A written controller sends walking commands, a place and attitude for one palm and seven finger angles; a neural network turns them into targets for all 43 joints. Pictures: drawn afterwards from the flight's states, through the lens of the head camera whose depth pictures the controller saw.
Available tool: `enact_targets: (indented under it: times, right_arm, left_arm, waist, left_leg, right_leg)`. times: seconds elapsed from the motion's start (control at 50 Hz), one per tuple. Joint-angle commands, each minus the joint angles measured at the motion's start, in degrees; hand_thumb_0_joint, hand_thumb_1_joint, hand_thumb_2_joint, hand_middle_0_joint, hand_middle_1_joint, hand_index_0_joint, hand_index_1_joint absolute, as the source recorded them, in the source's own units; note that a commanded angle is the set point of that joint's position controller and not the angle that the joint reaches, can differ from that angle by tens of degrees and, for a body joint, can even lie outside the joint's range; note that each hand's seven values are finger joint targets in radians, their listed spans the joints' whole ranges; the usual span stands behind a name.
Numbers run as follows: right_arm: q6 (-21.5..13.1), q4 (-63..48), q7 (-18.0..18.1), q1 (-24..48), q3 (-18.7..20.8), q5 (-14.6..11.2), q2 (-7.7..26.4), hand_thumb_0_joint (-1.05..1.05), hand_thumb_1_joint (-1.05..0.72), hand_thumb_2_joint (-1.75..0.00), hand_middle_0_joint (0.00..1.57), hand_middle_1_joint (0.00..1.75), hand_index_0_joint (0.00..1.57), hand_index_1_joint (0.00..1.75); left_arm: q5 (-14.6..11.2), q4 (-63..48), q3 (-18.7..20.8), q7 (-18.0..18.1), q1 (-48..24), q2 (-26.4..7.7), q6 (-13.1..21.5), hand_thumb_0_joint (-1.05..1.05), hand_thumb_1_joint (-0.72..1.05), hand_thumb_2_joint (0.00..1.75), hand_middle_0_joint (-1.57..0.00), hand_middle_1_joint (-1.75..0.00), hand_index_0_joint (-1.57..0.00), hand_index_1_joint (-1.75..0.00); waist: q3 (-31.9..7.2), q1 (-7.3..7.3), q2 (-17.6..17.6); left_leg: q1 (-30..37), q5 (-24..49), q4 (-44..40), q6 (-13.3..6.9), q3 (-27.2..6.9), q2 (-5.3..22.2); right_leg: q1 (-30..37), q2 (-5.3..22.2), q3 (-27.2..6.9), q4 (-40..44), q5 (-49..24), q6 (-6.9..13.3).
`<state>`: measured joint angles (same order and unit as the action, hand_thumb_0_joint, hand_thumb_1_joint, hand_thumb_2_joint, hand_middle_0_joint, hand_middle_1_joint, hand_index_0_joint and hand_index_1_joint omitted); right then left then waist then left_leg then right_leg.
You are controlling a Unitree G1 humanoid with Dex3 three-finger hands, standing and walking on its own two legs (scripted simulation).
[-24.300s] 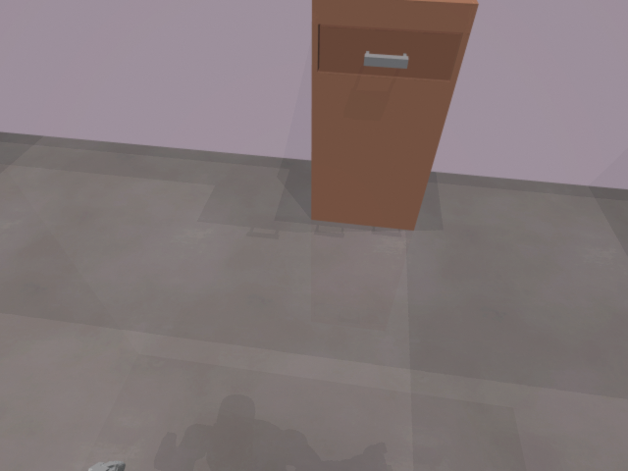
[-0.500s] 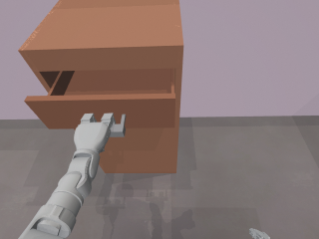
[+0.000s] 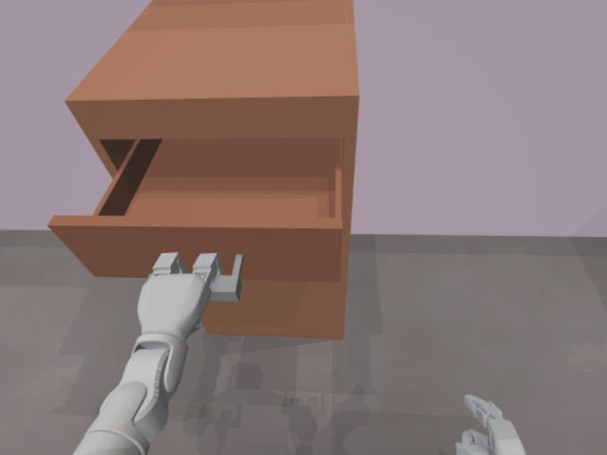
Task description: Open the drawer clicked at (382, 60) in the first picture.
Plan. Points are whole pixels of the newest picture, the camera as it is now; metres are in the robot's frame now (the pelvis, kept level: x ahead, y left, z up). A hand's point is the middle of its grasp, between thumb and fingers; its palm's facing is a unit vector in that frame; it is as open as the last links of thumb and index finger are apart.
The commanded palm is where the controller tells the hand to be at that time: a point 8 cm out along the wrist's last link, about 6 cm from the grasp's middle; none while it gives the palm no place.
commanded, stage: pull the drawer open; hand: left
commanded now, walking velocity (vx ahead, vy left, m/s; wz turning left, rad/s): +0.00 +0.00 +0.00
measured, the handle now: (197, 273) +0.36 +0.20 +0.02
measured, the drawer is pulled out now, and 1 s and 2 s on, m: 0.20 0.30 0.30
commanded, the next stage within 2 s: open the thumb to release the handle in 1.14 s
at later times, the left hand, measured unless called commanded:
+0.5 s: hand (181, 352) +0.25 +0.19 +0.00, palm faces +0.00 -0.09 -1.00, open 6.2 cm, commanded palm +0.21 +0.21 +0.05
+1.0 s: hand (171, 390) +0.20 +0.19 +0.00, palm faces -0.01 -0.12 -0.99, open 6.2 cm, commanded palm +0.16 +0.20 +0.05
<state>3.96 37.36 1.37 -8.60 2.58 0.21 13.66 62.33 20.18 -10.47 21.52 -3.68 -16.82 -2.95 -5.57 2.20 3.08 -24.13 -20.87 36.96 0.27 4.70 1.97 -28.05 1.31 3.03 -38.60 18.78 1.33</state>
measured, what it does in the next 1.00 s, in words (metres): stands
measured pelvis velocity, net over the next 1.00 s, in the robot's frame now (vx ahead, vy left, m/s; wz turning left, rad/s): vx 0.00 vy -0.01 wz -0.02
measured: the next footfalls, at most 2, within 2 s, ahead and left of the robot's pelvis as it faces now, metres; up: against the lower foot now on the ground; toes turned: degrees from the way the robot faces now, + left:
none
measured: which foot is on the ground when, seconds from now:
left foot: down 0.00-1.00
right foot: down 0.00-1.00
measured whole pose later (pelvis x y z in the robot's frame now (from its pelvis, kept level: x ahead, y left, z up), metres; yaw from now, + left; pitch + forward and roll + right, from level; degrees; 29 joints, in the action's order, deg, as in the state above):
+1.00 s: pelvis +0.00 -0.01 -0.01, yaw -1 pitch +7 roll +1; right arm 3.4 34.7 -0.5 -6.1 1.3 2.0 12.7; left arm 62.4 -4.5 -8.4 23.0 24.6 -18.0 -0.9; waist -5.0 3.8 2.8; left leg -23.8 -22.8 39.8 1.0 5.3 2.8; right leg -28.5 0.5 2.2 -42.1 20.7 2.0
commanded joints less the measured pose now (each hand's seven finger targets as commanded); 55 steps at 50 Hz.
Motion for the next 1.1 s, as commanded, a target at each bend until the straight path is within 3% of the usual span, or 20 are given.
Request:
enact_targets:
  times: [0.0,0.04,0.08,0.1,0.18,0.24,0.28,0.34,0.38,0.42,0.6,0.7,0.74,0.78,0.8,0.92,0.96,1.04,1.08]
  right_arm:
    - [-2.88,-7.86,0.24,4.59,1.74,0.6,5.83,0.0,-0.9,-0.9,0.2,0.3,0.2,0.3]
    - [-3.09,-8.22,0.12,5.25,1.73,0.65,5.54,0.0,-0.9,-0.9,0.2,0.3,0.2,0.3]
    - [-2.88,-8.06,0.21,5.51,1.66,0.56,5.84,0.0,-0.9,-0.9,0.2,0.3,0.2,0.3]
    - [-3.13,-8.38,0.16,5.82,1.46,0.8,5.61,0.0,-0.9,-0.9,0.2,0.3,0.2,0.3]
    - [-3.17,-8.73,0.19,6.69,1.4,0.8,5.52,0.0,-0.9,-0.9,0.2,0.3,0.2,0.3]
    - [-3.48,-9.0,-0.01,7.05,1.14,0.94,5.08,0.0,-0.9,-0.9,0.2,0.3,0.2,0.3]
    - [-3.52,-8.91,0.1,7.24,1.34,0.99,5.25,0.0,-0.9,-0.9,0.2,0.3,0.2,0.3]
    - [-3.72,-8.94,0.13,7.62,1.15,1.1,4.87,0.0,-0.9,-0.9,0.2,0.3,0.2,0.3]
    - [-3.53,-8.93,0.32,7.88,1.19,1.04,5.07,0.0,-0.9,-0.9,0.2,0.3,0.2,0.3]
    - [-3.65,-8.89,0.42,8.28,0.98,0.9,4.77,0.0,-0.9,-0.9,0.2,0.3,0.2,0.3]
    - [-3.9,-9.73,0.14,9.08,0.81,1.24,4.52,0.0,-0.9,-0.9,0.2,0.3,0.2,0.3]
    - [-4.0,-10.43,-0.21,9.49,0.58,1.5,4.35,0.0,-0.9,-0.9,0.2,0.3,0.2,0.3]
    - [-3.99,-10.81,-0.44,9.68,0.49,1.57,4.2,0.0,-0.9,-0.9,0.2,0.3,0.2,0.3]
    - [-3.71,-10.68,-0.45,9.8,0.59,1.47,4.38,0.0,-0.9,-0.9,0.2,0.3,0.2,0.3]
    - [-3.81,-11.16,-0.64,9.94,0.3,1.75,4.2,0.0,-0.9,-0.9,0.2,0.3,0.2,0.3]
    - [-3.63,-11.73,-1.69,9.85,0.61,1.89,3.93,0.0,-0.9,-0.9,0.2,0.3,0.2,0.3]
    - [-3.53,-11.84,-2.23,9.79,0.61,2.12,4.03,0.0,-0.9,-0.9,0.2,0.3,0.2,0.3]
    - [-3.66,-12.77,-3.09,9.52,0.46,2.51,4.12,0.0,-0.9,-0.9,0.2,0.3,0.2,0.3]
    - [-3.46,-13.1,-3.24,9.51,0.48,2.35,4.16,0.0,-0.9,-0.9,0.2,0.3,0.2,0.3]
  left_arm:
    - [-0.73,-13.45,6.03,2.63,-10.23,-7.72,-0.58,0.0,0.9,0.9,-0.4,-1.35,-0.4,-1.35]
    - [-1.2,-14.97,5.88,2.45,-6.94,-7.04,-0.35,0.0,0.9,0.9,-0.4,-1.35,-0.4,-1.35]
    - [-1.35,-14.56,8.24,2.23,-5.35,-9.22,-0.42,0.0,0.9,0.9,-0.4,-1.35,-0.4,-1.35]
    - [-1.23,-16.14,6.83,2.18,-5.56,-7.99,-0.16,0.0,0.9,0.9,-0.4,-1.35,-0.4,-1.35]
    - [-1.34,-18.09,9.23,2.14,-0.44,-9.76,0.11,0.0,0.9,0.9,-0.4,-1.35,-0.4,-1.35]
    - [-1.26,-19.82,7.74,2.48,0.94,-8.16,0.17,0.0,0.9,0.9,-0.4,-1.35,-0.4,-1.35]
    - [-1.06,-20.39,9.75,2.71,2.32,-10.0,0.21,0.0,0.9,0.9,-0.4,-1.35,-0.4,-1.35]
    - [-1.22,-21.78,8.7,2.97,3.4,-9.01,0.28,0.0,0.9,0.9,-0.4,-1.35,-0.4,-1.35]
    - [-1.21,-21.98,11.09,2.96,6.01,-10.98,0.16,0.0,0.9,0.9,-0.4,-1.35,-0.4,-1.35]
    - [-1.49,-21.97,10.15,2.98,5.75,-10.14,0.0,0.0,0.9,0.9,-0.4,-1.35,-0.4,-1.35]
    - [-1.34,-26.18,9.94,3.11,11.52,-9.45,-0.02,0.0,0.9,0.9,-0.4,-1.35,-0.4,-1.35]
    - [-1.47,-28.7,9.69,3.15,16.34,-8.93,0.06,0.0,0.9,0.9,-0.4,-1.35,-0.4,-1.35]
    - [-1.59,-29.58,9.27,3.29,19.93,-8.2,0.07,0.0,0.9,0.9,-0.4,-1.35,-0.4,-1.35]
    - [-1.7,-30.59,11.41,3.46,21.22,-9.99,0.12,0.0,0.9,0.9,-0.4,-1.35,-0.4,-1.35]
    - [-1.51,-31.96,9.94,3.63,21.83,-8.85,0.14,0.0,0.9,0.9,-0.4,-1.35,-0.4,-1.35]
    - [-1.54,-35.84,10.68,4.65,30.34,-8.82,0.92,0.0,0.9,0.9,-0.4,-1.35,-0.4,-1.35]
    - [-1.18,-37.31,9.32,4.91,29.92,-7.87,1.11,0.0,0.9,0.9,-0.4,-1.35,-0.4,-1.35]
    - [-0.92,-39.29,8.02,5.31,33.86,-6.91,1.37,0.0,0.9,0.9,-0.4,-1.35,-0.4,-1.35]
    - [-1.34,-40.07,9.48,5.48,35.63,-8.21,1.11,0.0,0.9,0.9,-0.4,-1.35,-0.4,-1.35]
  waist:
    - [-14.28,0.96,-4.13]
    - [-14.1,1.35,-3.9]
    - [-12.86,1.56,-5.72]
    - [-13.05,1.39,-5.39]
    - [-12.56,2.36,-4.25]
    - [-11.24,1.92,-4.34]
    - [-11.68,2.35,-4.64]
    - [-11.08,2.03,-4.44]
    - [-11.44,2.7,-4.98]
    - [-9.91,2.35,-4.82]
    - [-10.18,3.06,-4.32]
    - [-9.47,3.36,-5.4]
    - [-9.02,3.68,-5.12]
    - [-9.31,3.81,-4.13]
    - [-9.14,3.81,-3.61]
    - [-9.56,4.21,-3.8]
    - [-8.63,3.44,-3.91]
    - [-8.69,3.52,-3.01]
    - [-9.64,3.78,-2.74]
  left_leg:
    - [4.73,18.87,-3.22,-1.39,-1.1,-3.53]
    - [4.89,19.49,-3.05,-1.37,-0.99,-3.57]
    - [4.08,18.59,-3.2,-1.31,-1.03,-3.61]
    - [3.94,18.35,-3.16,-1.4,-0.95,-3.62]
    - [3.53,17.51,-3.4,-1.15,-0.89,-3.77]
    - [3.34,16.45,-3.05,-1.26,-0.86,-3.8]
    - [3.5,16.62,-3.0,-1.23,-0.91,-3.78]
    - [3.12,15.56,-2.68,-1.34,-0.69,-3.86]
    - [2.92,15.51,-2.96,-1.2,-0.85,-3.94]
    - [2.14,14.4,-2.94,-1.29,-0.77,-4.06]
    - [2.74,14.27,-2.59,-1.15,-0.85,-3.94]
    - [2.36,13.61,-2.24,-1.21,-0.89,-3.95]
    - [2.26,14.16,-1.96,-1.21,-0.92,-4.0]
    - [2.32,14.42,-1.96,-0.92,-0.99,-3.96]
    - [2.26,14.09,-1.76,-1.03,-0.96,-3.96]
    - [2.38,16.41,-0.27,-0.91,-1.34,-3.67]
    - [2.34,16.39,0.42,-0.95,-1.7,-3.49]
    - [2.31,16.97,1.76,-0.86,-1.99,-3.34]
    - [2.19,18.47,2.18,-0.75,-2.27,-3.18]
  right_leg:
    - [10.82,-2.41,-1.36,3.73,-18.75,0.84]
    - [11.33,-2.39,-1.35,3.69,-19.96,0.84]
    - [12.01,-2.44,-1.75,4.11,-19.88,0.78]
    - [11.75,-2.19,-1.76,3.93,-20.05,0.58]
    - [12.64,-2.28,-2.2,4.05,-19.5,0.75]
    - [11.22,-2.21,-2.03,4.03,-18.29,0.64]
    - [11.87,-2.3,-2.57,4.22,-18.51,0.67]
    - [11.21,-2.06,-2.65,4.16,-18.08,0.49]
    - [12.4,-2.2,-3.05,4.29,-18.31,0.59]
    - [11.81,-1.88,-3.01,4.39,-17.91,0.4]
    - [11.03,-2.1,-3.07,4.01,-16.36,0.49]
    - [10.88,-1.91,-3.43,4.04,-16.4,0.34]
    - [10.86,-2.05,-3.44,3.65,-17.45,0.43]
    - [11.37,-2.22,-3.89,3.61,-17.92,0.68]
    - [10.75,-1.99,-3.6,3.35,-17.43,0.58]
    - [9.88,-2.45,-3.79,1.71,-19.8,0.91]
    - [7.71,-2.58,-3.73,1.24,-18.64,0.96]
    - [5.25,-2.89,-3.87,0.02,-16.76,1.16]
    - [6.41,-2.95,-3.87,-0.57,-19.07,1.34]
